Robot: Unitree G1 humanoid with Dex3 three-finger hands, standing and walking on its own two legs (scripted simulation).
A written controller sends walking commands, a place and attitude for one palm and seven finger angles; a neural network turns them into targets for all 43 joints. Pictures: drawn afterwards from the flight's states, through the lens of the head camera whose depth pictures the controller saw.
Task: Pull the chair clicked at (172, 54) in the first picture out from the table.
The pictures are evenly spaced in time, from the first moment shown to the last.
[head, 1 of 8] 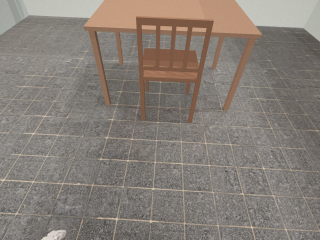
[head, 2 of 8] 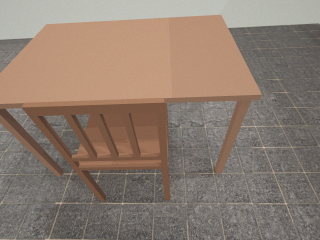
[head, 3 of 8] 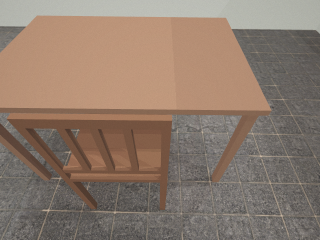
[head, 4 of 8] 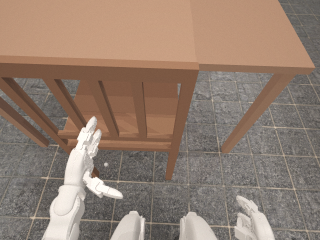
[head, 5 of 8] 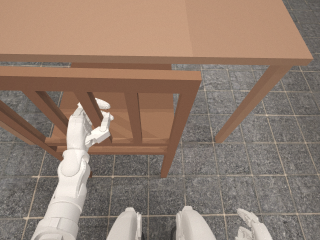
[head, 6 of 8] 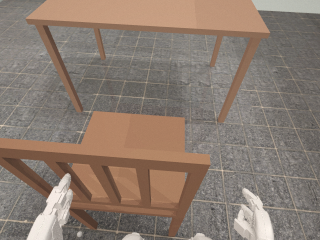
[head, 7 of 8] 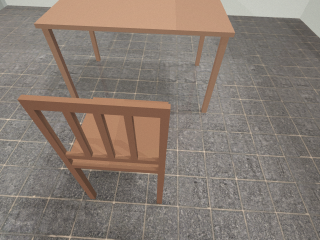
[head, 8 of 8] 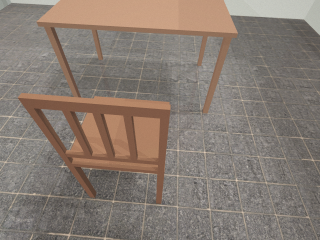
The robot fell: no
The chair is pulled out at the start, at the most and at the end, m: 0.00 0.62 0.61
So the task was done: yes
